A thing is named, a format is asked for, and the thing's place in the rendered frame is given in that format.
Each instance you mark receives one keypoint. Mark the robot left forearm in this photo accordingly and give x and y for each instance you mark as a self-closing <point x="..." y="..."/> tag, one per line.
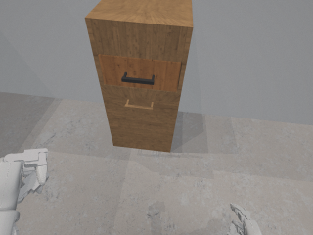
<point x="8" y="219"/>

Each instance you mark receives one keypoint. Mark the handle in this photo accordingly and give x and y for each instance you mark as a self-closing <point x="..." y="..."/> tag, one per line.
<point x="138" y="80"/>
<point x="139" y="108"/>

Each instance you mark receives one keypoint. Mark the right robot hand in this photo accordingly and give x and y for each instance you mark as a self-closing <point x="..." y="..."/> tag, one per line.
<point x="249" y="227"/>

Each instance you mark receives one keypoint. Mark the left robot hand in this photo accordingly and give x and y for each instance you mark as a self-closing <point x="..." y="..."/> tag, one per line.
<point x="32" y="165"/>

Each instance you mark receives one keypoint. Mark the drawer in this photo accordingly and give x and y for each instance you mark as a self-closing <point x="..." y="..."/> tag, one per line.
<point x="166" y="72"/>

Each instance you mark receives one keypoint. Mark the cabinet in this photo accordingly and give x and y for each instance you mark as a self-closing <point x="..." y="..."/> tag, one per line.
<point x="145" y="29"/>

